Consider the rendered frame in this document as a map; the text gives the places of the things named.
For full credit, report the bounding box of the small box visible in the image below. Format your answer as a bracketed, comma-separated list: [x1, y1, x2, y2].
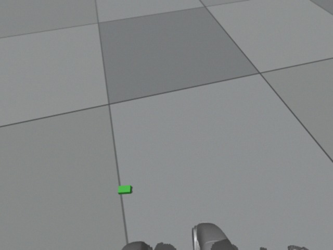
[118, 185, 131, 194]

